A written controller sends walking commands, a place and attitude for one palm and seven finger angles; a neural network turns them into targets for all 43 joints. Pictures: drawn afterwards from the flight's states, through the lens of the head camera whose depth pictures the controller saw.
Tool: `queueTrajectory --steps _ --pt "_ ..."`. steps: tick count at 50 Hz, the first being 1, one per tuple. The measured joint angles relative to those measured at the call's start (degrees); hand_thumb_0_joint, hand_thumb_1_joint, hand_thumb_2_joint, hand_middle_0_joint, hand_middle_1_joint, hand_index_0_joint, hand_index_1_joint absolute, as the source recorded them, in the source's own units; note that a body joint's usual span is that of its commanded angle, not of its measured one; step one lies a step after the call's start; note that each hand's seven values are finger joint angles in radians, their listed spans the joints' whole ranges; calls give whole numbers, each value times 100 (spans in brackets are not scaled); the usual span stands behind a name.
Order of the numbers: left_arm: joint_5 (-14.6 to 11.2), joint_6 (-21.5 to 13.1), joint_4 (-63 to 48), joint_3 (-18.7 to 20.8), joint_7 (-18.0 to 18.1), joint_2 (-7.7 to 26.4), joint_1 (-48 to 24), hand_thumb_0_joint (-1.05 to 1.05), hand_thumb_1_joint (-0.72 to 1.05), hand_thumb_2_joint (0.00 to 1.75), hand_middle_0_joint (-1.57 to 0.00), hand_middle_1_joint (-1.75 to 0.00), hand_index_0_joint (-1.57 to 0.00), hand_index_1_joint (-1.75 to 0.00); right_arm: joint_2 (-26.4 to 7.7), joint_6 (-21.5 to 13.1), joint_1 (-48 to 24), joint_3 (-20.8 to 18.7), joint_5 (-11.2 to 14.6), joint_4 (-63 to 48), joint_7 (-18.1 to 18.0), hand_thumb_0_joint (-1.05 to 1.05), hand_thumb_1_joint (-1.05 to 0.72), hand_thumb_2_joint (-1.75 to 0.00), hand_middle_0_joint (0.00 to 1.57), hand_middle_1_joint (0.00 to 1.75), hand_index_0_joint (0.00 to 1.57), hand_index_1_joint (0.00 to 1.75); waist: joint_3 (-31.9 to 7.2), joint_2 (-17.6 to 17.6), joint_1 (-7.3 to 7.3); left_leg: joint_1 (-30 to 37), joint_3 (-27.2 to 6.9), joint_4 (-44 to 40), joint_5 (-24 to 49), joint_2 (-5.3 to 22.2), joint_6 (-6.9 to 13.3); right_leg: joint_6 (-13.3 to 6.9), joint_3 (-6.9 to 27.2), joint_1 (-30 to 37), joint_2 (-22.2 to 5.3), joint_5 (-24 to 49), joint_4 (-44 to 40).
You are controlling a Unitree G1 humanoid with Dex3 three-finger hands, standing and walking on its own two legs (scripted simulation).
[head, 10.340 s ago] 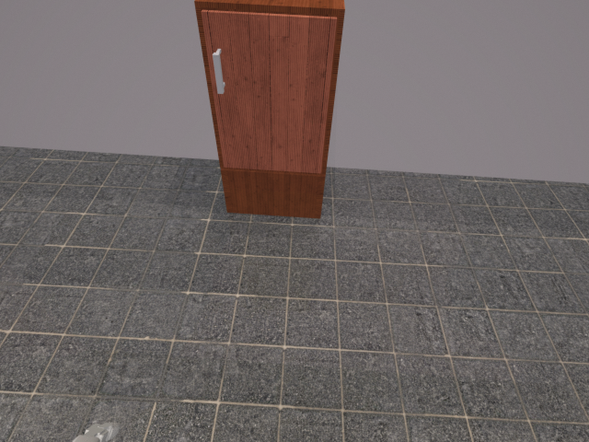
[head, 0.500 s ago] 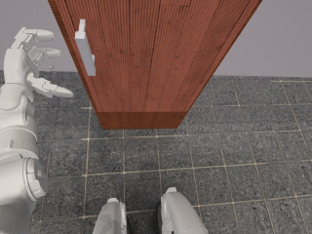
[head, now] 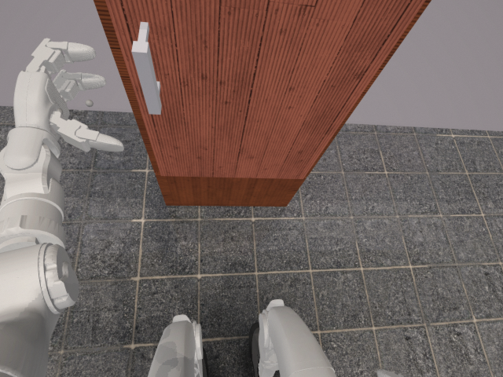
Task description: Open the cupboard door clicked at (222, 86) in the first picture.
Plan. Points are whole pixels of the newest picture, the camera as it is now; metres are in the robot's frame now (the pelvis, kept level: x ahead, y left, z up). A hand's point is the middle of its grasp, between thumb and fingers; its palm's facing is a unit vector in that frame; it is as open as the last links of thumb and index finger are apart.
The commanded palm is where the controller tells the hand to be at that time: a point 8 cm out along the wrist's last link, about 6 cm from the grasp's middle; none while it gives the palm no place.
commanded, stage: slide the fingers in behind the handle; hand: left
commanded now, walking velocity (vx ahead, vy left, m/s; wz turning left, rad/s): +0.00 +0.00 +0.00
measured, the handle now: (149, 72) +0.56 +0.12 +0.06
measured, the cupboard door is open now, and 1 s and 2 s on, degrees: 0 0 0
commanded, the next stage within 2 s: close the thumb around the handle in 1.70 s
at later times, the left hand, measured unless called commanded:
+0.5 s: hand (111, 99) +0.52 +0.17 +0.05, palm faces -0.05 -1.00 -0.01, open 13.9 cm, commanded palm +0.50 +0.21 +0.05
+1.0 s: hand (140, 103) +0.51 +0.13 +0.05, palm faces -0.05 -1.00 -0.04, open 13.9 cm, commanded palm +0.49 +0.17 +0.05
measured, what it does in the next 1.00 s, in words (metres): stands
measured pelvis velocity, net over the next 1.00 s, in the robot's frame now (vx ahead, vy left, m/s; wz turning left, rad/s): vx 0.01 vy -0.01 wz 0.00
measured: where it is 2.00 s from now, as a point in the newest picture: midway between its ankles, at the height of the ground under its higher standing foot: outside the picture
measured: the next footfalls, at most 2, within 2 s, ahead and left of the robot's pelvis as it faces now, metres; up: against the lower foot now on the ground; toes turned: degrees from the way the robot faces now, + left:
none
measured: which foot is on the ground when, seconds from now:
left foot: down 0.00-1.00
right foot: down 0.00-1.00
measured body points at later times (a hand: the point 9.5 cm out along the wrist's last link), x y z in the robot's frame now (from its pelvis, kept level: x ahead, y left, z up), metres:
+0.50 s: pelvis +0.01 +0.00 +0.00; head +0.16 +0.04 +0.42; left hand +0.52 +0.23 +0.05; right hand +0.02 -0.26 -0.10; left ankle +0.01 +0.08 -0.63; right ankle +0.05 -0.12 -0.63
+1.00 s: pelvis +0.01 -0.01 +0.00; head +0.15 +0.02 +0.43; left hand +0.51 +0.19 +0.06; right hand +0.03 -0.26 -0.11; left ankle +0.01 +0.08 -0.63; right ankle +0.05 -0.12 -0.63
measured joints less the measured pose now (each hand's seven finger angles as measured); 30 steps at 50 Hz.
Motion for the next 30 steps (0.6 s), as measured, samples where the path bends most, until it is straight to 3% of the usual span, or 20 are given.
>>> queueTrajectory --steps 5,10,20,30 --pt "-72 108 49 -28 -123 114 -135 -1 -50 30 -30 -120 -30 -120 16 4 91 31 12 91 -15 0 -90 -89 21 30 20 29 2 25 -4 -81 -22 25 5 -2 1 1 -21 -64 -2 8 5" --pt "-148 170 -38 -121 -179 -12 -83 -1 -50 30 -30 -120 -30 -120 21 24 199 4 4 152 4 0 -90 -89 21 30 20 29 -58 52 22 -57 -16 -20 5 1 7 12 -12 -38 6 17 -52" --pt "7 90 -163 -174 227 -369 49 -1 -50 30 -30 -120 -30 -120 39 13 223 -48 -52 81 75 0 -90 -89 21 30 20 29 -81 56 -39 35 17 -70 -13 5 19 28 25 37 16 8 -94" --pt "27 43 -153 -295 389 -440 116 -1 -50 30 -30 -120 -30 -120 88 58 184 -52 -45 24 118 0 -90 -89 21 30 20 29 -85 57 4 117 41 -106 -28 -4 16 27 53 95 11 -20 -91"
